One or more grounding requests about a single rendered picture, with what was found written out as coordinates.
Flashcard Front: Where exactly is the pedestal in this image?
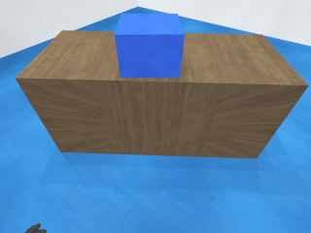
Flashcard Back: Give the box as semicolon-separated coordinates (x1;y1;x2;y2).
15;30;309;159

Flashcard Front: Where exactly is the robot left hand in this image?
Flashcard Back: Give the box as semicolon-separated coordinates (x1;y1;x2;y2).
25;223;47;233

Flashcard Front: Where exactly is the carton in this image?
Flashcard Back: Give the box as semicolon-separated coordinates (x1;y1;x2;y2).
115;14;185;79

